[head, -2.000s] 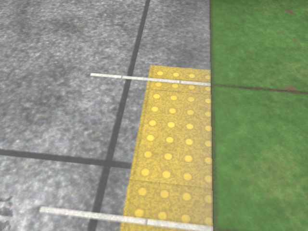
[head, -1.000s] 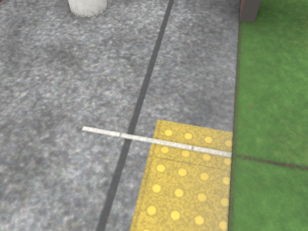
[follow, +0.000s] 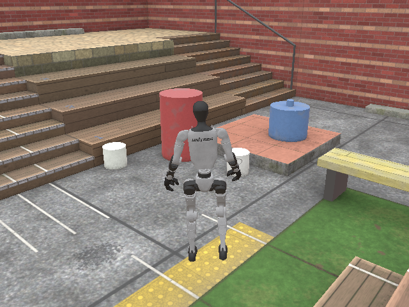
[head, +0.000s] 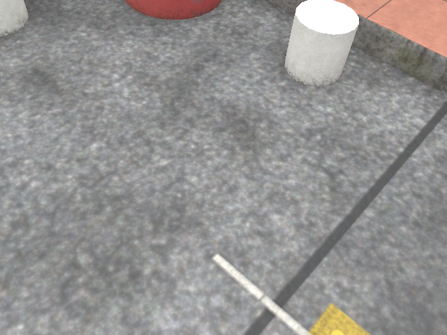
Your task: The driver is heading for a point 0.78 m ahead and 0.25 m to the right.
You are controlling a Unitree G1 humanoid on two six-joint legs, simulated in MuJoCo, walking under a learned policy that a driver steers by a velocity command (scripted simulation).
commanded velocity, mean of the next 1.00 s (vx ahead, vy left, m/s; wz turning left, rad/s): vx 0.01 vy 0.00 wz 0.04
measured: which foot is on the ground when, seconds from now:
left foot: down 0.00-1.00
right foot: up 0.00-0.16, down 0.18-1.00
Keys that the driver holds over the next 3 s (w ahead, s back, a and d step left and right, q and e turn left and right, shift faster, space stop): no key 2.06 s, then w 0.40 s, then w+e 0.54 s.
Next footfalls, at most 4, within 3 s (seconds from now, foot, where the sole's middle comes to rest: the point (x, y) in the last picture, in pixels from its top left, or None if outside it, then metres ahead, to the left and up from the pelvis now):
0.18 right None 0.04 -0.15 -0.78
2.80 right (265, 333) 0.47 -0.13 -0.78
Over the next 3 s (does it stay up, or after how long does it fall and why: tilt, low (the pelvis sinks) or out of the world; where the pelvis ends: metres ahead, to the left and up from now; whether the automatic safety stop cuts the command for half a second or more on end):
stays up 0.41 -0.05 0.00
